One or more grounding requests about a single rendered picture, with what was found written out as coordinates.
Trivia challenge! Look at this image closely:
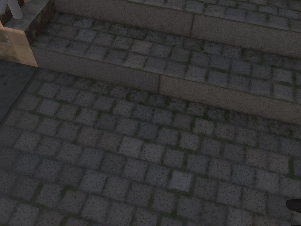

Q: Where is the right robot hand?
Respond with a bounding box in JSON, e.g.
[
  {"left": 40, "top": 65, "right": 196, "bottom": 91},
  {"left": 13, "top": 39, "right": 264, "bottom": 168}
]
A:
[{"left": 286, "top": 199, "right": 301, "bottom": 226}]

